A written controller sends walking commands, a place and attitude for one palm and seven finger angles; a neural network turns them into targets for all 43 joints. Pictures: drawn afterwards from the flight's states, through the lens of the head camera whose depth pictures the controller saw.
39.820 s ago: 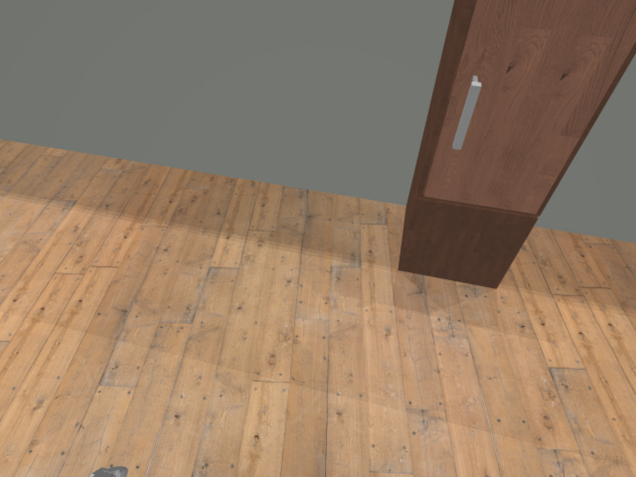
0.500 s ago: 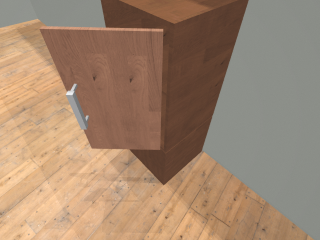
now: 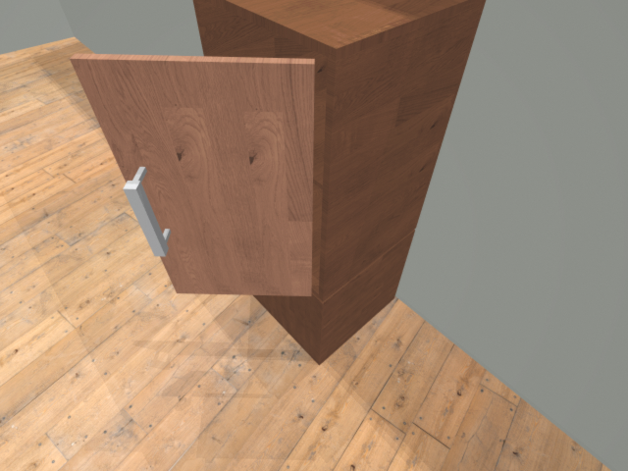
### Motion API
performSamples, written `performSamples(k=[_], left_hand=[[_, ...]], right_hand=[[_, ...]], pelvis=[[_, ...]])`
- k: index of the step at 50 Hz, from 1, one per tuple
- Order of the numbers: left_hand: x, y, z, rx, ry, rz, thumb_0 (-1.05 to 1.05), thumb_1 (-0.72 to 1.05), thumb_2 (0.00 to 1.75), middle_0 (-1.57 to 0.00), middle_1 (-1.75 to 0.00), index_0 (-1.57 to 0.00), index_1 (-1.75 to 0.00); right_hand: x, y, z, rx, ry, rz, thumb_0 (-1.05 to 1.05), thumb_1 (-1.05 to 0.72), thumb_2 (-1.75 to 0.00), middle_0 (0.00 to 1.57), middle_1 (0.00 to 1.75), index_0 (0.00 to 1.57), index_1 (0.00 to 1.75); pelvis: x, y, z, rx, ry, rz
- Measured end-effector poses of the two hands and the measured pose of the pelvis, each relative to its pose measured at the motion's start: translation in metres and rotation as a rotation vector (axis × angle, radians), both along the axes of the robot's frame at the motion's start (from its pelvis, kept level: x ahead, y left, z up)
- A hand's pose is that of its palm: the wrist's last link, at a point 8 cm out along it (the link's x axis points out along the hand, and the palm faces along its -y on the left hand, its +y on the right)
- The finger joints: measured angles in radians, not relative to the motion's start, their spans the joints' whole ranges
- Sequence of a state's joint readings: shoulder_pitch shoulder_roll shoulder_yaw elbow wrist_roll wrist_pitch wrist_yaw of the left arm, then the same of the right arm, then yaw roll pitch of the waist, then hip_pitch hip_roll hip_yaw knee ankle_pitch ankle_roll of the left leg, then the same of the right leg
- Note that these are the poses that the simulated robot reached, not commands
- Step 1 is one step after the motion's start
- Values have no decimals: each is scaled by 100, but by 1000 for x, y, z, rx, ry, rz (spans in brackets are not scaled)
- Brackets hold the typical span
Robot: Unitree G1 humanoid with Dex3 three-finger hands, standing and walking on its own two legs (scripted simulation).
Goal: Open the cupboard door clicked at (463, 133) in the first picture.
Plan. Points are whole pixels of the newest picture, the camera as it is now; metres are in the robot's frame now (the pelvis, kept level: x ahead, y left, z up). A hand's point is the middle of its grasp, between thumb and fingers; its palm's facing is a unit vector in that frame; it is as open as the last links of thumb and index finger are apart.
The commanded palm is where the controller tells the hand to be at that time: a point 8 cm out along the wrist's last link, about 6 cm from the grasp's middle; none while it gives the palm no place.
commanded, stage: look again from close up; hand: left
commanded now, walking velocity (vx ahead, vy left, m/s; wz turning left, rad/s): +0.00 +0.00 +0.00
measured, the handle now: (151, 213) +0.55 +0.34 -0.03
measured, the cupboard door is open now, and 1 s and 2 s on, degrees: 46 46 46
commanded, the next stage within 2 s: shuffle to correct the standing spot in 0.12 s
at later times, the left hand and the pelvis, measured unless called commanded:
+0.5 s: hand out of the picture -0.03 +0.18 -0.18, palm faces +0.11 -0.97 -0.21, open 7.4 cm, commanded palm none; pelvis +0.00 +0.01 -0.01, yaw +1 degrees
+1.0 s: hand out of the picture +0.04 +0.26 -0.17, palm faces +0.06 -0.96 -0.26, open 7.4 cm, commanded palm none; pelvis +0.00 +0.07 -0.01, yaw +0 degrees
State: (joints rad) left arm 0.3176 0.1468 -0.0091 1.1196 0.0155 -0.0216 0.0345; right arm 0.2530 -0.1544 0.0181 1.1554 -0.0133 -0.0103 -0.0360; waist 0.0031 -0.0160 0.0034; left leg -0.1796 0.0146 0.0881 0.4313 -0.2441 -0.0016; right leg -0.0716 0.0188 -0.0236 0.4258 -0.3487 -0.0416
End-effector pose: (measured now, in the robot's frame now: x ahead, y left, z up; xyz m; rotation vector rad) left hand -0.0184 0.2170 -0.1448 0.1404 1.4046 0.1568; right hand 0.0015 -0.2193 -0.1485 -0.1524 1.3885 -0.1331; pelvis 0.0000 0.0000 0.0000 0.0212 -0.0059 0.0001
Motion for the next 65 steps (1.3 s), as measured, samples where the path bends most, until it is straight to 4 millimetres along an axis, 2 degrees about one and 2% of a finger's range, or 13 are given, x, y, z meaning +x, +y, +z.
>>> performSamples(k=[13, 19, 25, 32, 35, 39, 43, 46, 49, 54, 60, 65], left_hand=[[-12, -10, -1, -12, 25, 18, 0, 91, 90, -20, -29, -20, -30], [-16, -8, -1, -2, 23, 43, 0, 91, 89, -20, -29, -20, -30], [-25, 9, -4, 20, 19, 92, 0, 91, 89, -20, -29, -20, -30], [-37, 48, -14, 22, 70, 100, 0, 91, 89, -20, -29, -20, -30], [-26, 69, -14, 41, 76, 77, 0, 91, 89, -20, -29, -20, -30], [4, 89, -4, 71, 1, 47, 0, 91, 89, -20, -29, -20, -30], [32, 95, 7, 92, -82, 21, 0, 91, 90, -20, -29, -20, -30], [44, 93, 9, 102, -126, 3, 0, 91, 90, -20, -29, -19, -30], [47, 88, 9, 88, -140, 0, 0, 91, 90, -20, -29, -20, -30], [40, 88, 8, 43, -103, 5, 0, 92, 89, -20, -29, -20, -30], [33, 99, -11, -21, -30, 19, 0, 92, 89, -20, -29, -20, -30], [35, 109, -14, -39, 2, 25, 0, 91, 89, -20, -29, -20, -30]], right_hand=[[-2, -3, 0, 0, 10, 0, 1, -92, -90, 20, 30, 20, 30], [-2, -3, -3, 6, 14, 7, 1, -91, -90, 20, 30, 20, 30], [12, 2, -6, -9, 6, 29, 1, -91, -90, 20, 30, 20, 30], [54, 23, 0, -45, -122, 45, 1, -91, -90, 20, 30, 19, 30], [60, 36, 0, -42, -165, 37, 1, -91, -90, 20, 30, 19, 30], [56, 55, 0, -11, -156, 40, 1, -91, -90, 20, 30, 19, 30], [51, 64, -5, 13, -141, 32, 1, -93, -90, 20, 30, 20, 30], [45, 68, -14, 37, -132, 22, 1, -93, -90, 20, 30, 20, 30], [38, 68, -17, 41, -102, 7, 1, -94, -90, 20, 30, 20, 30], [34, 74, -2, 24, -56, 0, 1, -93, -90, 20, 30, 20, 30], [35, 90, 3, -23, -41, 0, 1, -92, -90, 20, 30, 19, 30], [32, 105, 9, -42, -14, -3, 1, -93, -90, 20, 30, 20, 30]], pelvis=[[0, -5, 0, 0, -1, 3], [0, -4, -2, -2, -1, 5], [1, 9, -7, -9, -6, 23], [3, 41, -15, 12, -11, 14], [-1, 53, -17, 19, -5, -2], [-3, 64, -12, 15, 11, 0], [-4, 71, -9, 16, 22, -1], [-2, 72, -13, 33, 24, -5], [1, 74, -13, 20, 12, 1], [11, 79, -3, 9, 7, -2], [21, 98, -7, -13, -4, -4], [27, 110, -4, -11, -9, -12]])
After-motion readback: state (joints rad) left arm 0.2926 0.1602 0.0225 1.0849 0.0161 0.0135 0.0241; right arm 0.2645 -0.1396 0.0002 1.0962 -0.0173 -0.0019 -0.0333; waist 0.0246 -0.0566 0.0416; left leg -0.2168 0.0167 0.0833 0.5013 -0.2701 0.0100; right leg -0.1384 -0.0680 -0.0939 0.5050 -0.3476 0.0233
